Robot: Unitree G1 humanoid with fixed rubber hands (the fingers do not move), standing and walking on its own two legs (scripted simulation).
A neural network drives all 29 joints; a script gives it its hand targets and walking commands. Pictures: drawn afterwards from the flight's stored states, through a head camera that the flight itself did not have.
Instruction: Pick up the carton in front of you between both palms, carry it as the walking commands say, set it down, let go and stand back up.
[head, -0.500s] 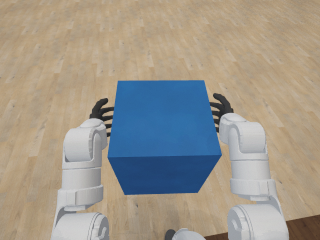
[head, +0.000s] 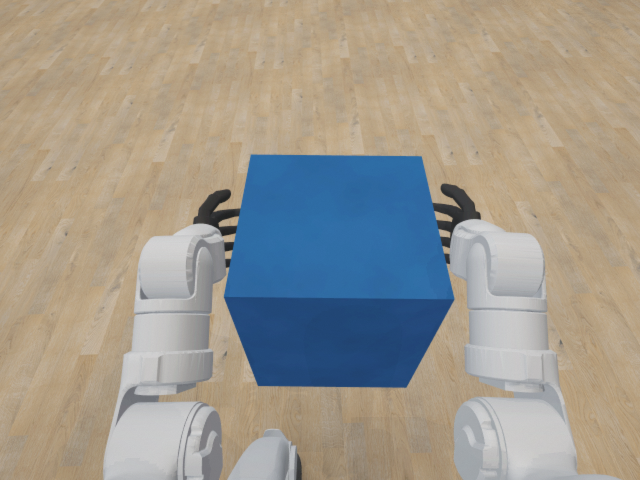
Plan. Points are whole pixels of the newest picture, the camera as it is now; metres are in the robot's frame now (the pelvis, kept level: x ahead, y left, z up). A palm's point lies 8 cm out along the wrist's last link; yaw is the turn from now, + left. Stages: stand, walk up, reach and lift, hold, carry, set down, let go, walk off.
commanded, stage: carry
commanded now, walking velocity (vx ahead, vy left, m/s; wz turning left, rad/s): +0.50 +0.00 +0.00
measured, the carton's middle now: (334, 279) +0.36 +0.02 +0.04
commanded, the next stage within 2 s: none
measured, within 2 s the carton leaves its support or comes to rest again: neither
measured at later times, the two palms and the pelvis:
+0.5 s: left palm (258, 109) +0.64 +0.15 +0.11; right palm (446, 104) +0.63 -0.15 +0.13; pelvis +0.28 +0.01 +0.01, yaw -1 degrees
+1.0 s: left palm (272, 62) +0.84 +0.16 +0.09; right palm (420, 58) +0.85 -0.14 +0.09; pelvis +0.58 +0.01 -0.01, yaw +0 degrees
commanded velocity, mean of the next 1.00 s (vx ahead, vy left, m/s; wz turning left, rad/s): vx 0.41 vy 0.00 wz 0.00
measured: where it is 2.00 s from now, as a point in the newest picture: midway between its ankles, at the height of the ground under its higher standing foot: (340, 331)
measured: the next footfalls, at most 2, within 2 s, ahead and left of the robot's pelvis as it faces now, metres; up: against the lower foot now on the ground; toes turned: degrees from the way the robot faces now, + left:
left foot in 0.08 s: +0.26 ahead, +0.08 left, -0.01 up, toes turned +3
right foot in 0.60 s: +0.49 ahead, -0.12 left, -0.01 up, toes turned -8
